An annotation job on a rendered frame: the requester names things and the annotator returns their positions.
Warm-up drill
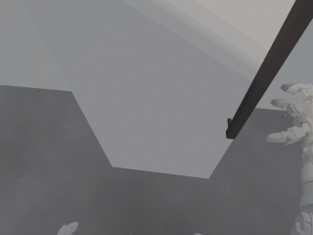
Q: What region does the right robot upper arm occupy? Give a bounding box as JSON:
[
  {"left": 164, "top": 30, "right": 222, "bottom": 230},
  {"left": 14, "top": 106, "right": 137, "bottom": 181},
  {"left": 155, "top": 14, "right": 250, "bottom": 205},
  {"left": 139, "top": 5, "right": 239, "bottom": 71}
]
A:
[{"left": 291, "top": 212, "right": 313, "bottom": 235}]

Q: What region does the right robot hand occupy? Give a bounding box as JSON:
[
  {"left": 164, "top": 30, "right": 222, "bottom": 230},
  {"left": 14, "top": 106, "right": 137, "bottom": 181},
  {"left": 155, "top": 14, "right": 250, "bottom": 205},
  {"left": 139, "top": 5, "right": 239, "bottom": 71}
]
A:
[{"left": 264, "top": 83, "right": 313, "bottom": 145}]

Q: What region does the handle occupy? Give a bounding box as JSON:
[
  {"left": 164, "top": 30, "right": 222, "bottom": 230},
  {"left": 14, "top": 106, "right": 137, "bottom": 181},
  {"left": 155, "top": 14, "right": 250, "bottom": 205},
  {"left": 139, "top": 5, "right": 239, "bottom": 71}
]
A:
[{"left": 226, "top": 0, "right": 313, "bottom": 139}]

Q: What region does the robot right forearm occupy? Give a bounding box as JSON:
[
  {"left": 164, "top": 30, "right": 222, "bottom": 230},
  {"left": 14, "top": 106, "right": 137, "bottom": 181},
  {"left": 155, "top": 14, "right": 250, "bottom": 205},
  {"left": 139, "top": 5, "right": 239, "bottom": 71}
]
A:
[{"left": 299, "top": 136, "right": 313, "bottom": 213}]

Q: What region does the left robot hand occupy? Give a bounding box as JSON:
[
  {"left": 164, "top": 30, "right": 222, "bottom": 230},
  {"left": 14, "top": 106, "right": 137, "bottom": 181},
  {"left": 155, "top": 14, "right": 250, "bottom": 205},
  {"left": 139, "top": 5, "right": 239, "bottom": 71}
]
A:
[{"left": 57, "top": 222, "right": 78, "bottom": 235}]

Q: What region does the fridge door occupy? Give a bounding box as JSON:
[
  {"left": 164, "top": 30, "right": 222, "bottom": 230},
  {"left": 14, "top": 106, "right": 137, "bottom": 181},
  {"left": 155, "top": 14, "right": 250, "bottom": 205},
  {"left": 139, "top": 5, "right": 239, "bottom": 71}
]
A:
[{"left": 22, "top": 0, "right": 295, "bottom": 179}]

